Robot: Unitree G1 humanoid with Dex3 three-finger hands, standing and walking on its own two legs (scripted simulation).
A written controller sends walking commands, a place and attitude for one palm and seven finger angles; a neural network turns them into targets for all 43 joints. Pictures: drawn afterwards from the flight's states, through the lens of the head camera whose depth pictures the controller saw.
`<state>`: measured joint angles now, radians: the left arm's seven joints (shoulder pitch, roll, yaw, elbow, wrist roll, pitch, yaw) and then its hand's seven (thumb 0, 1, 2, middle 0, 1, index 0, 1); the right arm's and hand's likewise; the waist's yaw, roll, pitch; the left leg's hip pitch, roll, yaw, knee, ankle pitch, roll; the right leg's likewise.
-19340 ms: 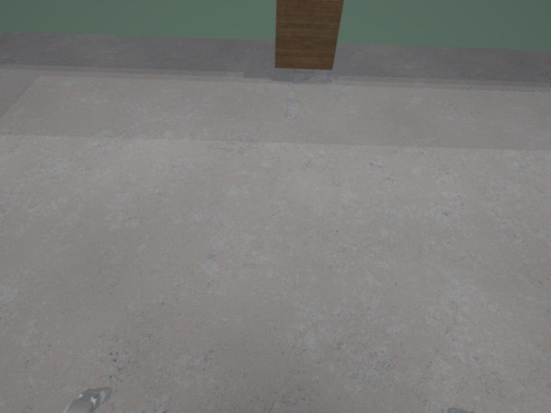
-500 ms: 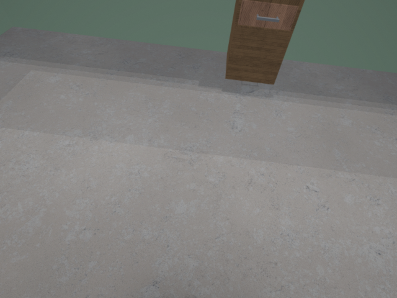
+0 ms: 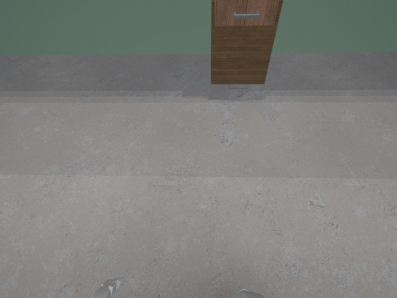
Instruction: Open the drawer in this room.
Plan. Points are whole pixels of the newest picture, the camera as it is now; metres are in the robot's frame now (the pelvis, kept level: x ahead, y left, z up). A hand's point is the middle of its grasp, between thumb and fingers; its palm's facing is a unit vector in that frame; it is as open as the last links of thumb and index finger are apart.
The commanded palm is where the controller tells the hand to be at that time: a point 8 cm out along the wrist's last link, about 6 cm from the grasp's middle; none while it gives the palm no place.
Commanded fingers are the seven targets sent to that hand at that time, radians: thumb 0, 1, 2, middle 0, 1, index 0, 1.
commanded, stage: turn or walk to find it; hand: left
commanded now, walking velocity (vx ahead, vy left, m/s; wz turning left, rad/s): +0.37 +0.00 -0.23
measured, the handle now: (246, 14) +1.69 -0.27 -0.20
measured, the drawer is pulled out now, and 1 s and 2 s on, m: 0.00 0.00 0.00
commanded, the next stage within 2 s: stand and wait in 0.96 s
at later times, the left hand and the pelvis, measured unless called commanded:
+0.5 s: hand out of the picture +0.13 +0.21 -0.17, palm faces +0.06 -0.99 -0.11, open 7.4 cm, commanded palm none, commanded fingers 0.00 0.90 0.90 -0.20 -0.30 -0.20 -0.30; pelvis +0.20 +0.05 +0.01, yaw -3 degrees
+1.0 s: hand (166, 151) +0.56 +0.12 -0.15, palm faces -0.22 -0.95 -0.21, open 7.4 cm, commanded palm none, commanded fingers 0.00 0.90 0.90 -0.20 -0.30 -0.20 -0.30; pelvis +0.40 -0.03 +0.00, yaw -10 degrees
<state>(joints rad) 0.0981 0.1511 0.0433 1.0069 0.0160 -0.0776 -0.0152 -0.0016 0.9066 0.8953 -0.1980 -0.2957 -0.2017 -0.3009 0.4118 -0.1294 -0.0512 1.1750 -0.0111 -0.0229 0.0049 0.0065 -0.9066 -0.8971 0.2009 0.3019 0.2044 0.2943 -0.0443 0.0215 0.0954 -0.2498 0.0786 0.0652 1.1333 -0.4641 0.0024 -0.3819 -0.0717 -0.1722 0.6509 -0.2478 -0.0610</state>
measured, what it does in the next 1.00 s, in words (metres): walks ahead: left foot, then right foot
